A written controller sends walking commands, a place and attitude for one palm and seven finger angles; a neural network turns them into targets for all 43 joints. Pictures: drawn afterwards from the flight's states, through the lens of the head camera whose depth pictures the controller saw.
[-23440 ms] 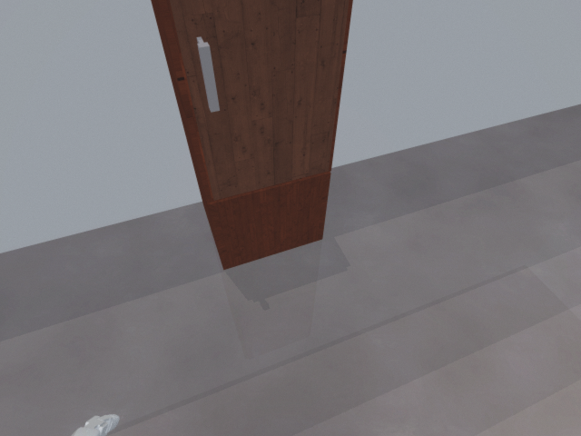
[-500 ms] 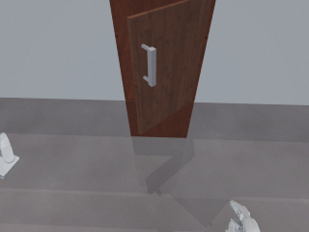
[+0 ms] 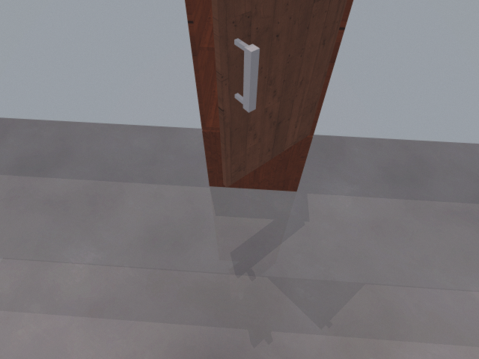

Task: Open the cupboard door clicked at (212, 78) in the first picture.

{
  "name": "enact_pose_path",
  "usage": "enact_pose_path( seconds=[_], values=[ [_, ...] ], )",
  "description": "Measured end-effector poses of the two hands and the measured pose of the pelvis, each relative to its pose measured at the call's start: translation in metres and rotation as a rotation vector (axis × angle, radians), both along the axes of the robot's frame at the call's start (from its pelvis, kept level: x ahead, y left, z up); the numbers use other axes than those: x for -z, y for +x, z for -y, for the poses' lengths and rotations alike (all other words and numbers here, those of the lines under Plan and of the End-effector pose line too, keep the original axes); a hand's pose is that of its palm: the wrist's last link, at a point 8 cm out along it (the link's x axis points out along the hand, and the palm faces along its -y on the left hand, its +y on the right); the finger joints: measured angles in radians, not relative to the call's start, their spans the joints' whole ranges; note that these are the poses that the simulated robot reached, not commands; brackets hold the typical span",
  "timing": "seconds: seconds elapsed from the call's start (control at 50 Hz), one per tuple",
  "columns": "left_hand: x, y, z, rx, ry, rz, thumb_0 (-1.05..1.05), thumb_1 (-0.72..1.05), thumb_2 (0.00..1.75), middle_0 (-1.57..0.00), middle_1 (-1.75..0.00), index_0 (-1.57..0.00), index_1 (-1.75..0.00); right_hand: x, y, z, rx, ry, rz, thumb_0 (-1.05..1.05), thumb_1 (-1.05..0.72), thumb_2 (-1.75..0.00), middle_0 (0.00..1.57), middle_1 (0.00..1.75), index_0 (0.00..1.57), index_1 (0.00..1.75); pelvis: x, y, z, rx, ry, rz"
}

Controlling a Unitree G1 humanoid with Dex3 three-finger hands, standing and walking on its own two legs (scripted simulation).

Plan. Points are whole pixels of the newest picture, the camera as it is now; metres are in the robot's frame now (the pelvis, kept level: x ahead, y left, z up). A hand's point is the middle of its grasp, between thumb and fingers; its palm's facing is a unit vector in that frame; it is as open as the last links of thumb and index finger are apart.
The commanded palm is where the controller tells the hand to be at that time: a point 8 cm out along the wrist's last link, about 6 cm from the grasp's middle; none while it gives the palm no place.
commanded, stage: let the arm hang, fingers relaxed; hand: left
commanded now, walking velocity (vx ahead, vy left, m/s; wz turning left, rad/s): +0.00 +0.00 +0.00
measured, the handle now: (244, 76) +0.66 +0.01 +0.09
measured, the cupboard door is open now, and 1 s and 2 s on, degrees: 42 42 42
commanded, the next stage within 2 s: look to check the result in 0.78 s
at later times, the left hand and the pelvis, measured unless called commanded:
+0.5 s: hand out of the picture +0.02 +0.22 -0.15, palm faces -0.01 -0.96 -0.29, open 7.4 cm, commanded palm none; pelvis -0.02 +0.01 +0.02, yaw +0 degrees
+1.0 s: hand out of the picture +0.00 +0.21 -0.16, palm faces +0.00 -0.97 -0.24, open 7.4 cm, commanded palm none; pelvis -0.02 +0.01 +0.02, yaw +0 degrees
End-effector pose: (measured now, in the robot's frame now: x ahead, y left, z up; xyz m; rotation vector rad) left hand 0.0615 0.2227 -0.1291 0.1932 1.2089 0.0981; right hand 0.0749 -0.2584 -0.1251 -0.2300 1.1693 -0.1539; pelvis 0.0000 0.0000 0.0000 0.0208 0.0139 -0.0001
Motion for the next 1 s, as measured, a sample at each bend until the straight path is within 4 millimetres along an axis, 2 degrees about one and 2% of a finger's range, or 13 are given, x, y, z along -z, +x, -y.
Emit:
enact_pose_path(
  seconds=[0.1, 0.22, 0.42, 0.54, 0.7, 0.84, 1.0],
  values=[
    [0.005, -0.035, -0.015, -0.051, 0.015, -0.1, 0.0, 0.98, 0.89, -0.21, -0.3, -0.21, -0.3, -0.005, -0.028, 0.001, 0.016, -0.029, -0.104, 0.01, -0.9, -0.9, 0.2, 0.3, 0.2, 0.3, -0.007, -0.003, 0.001, -0.006, -0.019, 0.02],
    [-0.005, -0.053, -0.034, -0.066, 0.057, -0.151, 0.0, 0.94, 0.89, -0.2, -0.3, -0.2, -0.3, 0.001, -0.046, -0.011, 0.031, 0.002, -0.143, 0.01, -0.9, -0.9, 0.2, 0.3, 0.2, 0.3, -0.012, -0.009, -0.006, -0.004, -0.029, 0.035],
    [-0.018, -0.049, -0.048, -0.057, 0.099, -0.127, 0.01, 0.92, 0.89, -0.2, -0.3, -0.2, -0.3, 0.013, -0.067, -0.035, 0.046, 0.077, -0.165, 0.0, -0.9, -0.9, 0.2, 0.3, 0.2, 0.3, -0.015, -0.016, -0.013, 0.005, -0.021, 0.045],
    [-0.016, -0.045, -0.041, -0.047, 0.082, -0.113, 0.01, 0.91, 0.9, -0.2, -0.3, -0.2, -0.3, 0.013, -0.08, -0.04, 0.061, 0.085, -0.189, 0.0, -0.9, -0.9, 0.2, 0.3, 0.2, 0.3, -0.016, -0.018, -0.014, 0.009, -0.019, 0.046],
    [-0.009, -0.048, -0.028, -0.046, 0.039, -0.125, 0.01, 0.91, 0.89, -0.2, -0.3, -0.2, -0.3, 0.01, -0.094, -0.036, 0.08, 0.064, -0.222, 0.0, -0.9, -0.9, 0.2, 0.3, 0.2, 0.3, -0.016, -0.018, -0.014, 0.01, -0.019, 0.045],
    [-0.005, -0.056, -0.024, -0.054, 0.026, -0.146, 0.01, 0.91, 0.89, -0.2, -0.3, -0.2, -0.3, 0.006, -0.095, -0.03, 0.084, 0.044, -0.224, 0.0, -0.9, -0.9, 0.2, 0.3, 0.2, 0.3, -0.016, -0.018, -0.013, 0.008, -0.02, 0.046],
    [-0.007, -0.061, -0.032, -0.062, 0.043, -0.163, 0.01, 0.91, 0.89, -0.2, -0.3, -0.2, -0.3, 0.005, -0.084, -0.026, 0.073, 0.035, -0.204, 0.0, -0.9, -0.9, 0.2, 0.3, 0.2, 0.3, -0.017, -0.019, -0.012, 0.006, -0.022, 0.044]
  ],
)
